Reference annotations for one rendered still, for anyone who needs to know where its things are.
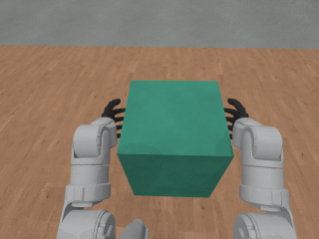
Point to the robot right forearm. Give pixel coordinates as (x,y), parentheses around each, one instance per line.
(261,156)

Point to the left robot shin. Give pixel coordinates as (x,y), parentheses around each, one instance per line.
(138,220)

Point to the left robot thigh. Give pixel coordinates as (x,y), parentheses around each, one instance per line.
(135,230)

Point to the right robot hand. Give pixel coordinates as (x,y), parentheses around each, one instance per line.
(239,113)

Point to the right robot upper arm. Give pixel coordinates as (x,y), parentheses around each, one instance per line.
(253,225)

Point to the carton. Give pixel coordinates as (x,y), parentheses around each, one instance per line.
(174,140)

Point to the left robot hand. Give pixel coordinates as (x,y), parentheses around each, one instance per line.
(110,113)

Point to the robot left forearm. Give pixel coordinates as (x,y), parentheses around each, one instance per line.
(90,159)

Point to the left robot upper arm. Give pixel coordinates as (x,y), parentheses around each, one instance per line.
(88,224)

